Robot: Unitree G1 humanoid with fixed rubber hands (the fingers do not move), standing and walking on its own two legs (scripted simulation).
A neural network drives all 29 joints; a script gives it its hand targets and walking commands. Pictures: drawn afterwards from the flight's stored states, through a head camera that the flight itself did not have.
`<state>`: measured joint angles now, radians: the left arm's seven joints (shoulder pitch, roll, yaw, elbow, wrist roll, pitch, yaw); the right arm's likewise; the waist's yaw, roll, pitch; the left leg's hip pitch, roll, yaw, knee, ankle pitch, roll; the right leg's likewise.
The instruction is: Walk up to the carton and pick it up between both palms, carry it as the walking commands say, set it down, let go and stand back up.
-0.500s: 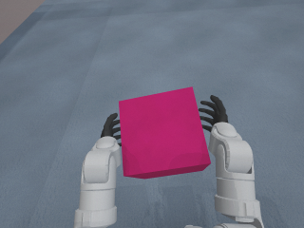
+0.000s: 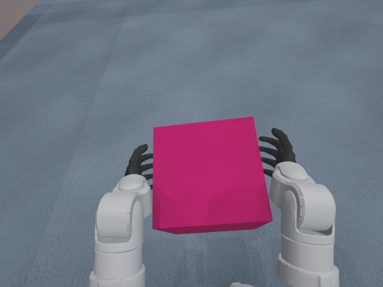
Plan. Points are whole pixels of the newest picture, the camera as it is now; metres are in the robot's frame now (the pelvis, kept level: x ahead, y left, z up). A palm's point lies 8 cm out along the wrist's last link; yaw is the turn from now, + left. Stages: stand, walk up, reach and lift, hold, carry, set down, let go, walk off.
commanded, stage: carry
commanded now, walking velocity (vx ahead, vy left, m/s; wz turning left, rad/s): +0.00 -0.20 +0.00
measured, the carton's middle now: (209, 183) +0.32 -0.02 +0.02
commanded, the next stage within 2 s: none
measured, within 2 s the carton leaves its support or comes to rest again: neither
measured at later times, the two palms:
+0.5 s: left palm (182, 211) +0.23 +0.03 +0.10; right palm (349, 203) +0.23 -0.23 +0.10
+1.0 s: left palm (219, 241) +0.18 -0.03 +0.09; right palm out of the picture +0.18 -0.29 +0.11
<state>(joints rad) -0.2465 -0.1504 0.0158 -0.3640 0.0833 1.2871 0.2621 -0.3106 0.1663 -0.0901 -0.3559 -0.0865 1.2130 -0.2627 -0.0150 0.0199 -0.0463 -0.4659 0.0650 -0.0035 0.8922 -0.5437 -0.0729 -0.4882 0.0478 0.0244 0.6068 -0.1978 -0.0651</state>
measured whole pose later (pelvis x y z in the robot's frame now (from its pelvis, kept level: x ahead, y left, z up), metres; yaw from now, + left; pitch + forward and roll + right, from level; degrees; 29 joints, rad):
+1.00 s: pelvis -0.11 -0.13 +0.00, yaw -5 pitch +4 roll +0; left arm -0.22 -0.15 0.02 -0.38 0.08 1.32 0.28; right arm -0.33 0.17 -0.07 -0.31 -0.11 1.24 -0.26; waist -0.01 0.01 -0.04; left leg -0.30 0.16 0.06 0.60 -0.34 -0.10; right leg -0.43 0.04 -0.03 0.58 -0.19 -0.02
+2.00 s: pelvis -0.13 -0.14 +0.01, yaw -4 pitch +2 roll +1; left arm -0.23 -0.15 0.04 -0.33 0.08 1.33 0.27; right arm -0.32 0.17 -0.07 -0.28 -0.11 1.26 -0.26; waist -0.01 -0.01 -0.08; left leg -0.18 0.03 0.06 0.50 -0.37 -0.02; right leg -0.40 0.04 -0.05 0.52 -0.16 -0.05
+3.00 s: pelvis +0.33 -0.16 -0.01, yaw -2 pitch +2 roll +1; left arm -0.24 -0.15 0.03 -0.33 0.08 1.30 0.28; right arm -0.31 0.17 -0.07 -0.29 -0.12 1.25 -0.26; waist -0.01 0.00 -0.08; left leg -0.07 0.08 0.09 0.65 -0.47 -0.02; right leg -0.47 -0.02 -0.08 0.62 -0.16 -0.03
